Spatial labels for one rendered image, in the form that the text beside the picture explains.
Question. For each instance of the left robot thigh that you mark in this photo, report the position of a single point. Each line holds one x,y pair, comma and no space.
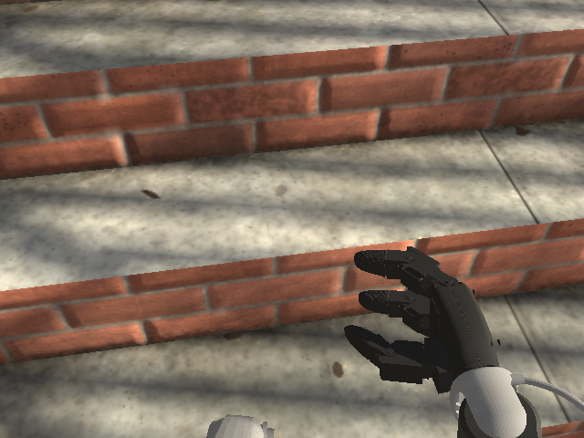
238,426

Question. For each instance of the robot right hand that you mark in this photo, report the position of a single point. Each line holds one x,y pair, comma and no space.
435,305

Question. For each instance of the robot right forearm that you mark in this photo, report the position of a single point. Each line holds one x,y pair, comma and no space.
486,405

